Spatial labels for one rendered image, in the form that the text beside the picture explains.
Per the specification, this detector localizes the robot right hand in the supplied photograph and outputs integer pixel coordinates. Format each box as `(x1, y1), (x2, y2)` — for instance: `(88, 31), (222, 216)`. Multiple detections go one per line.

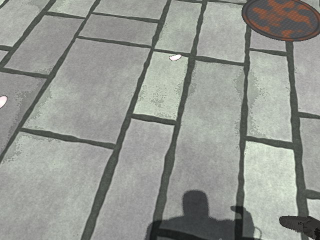
(279, 215), (320, 240)

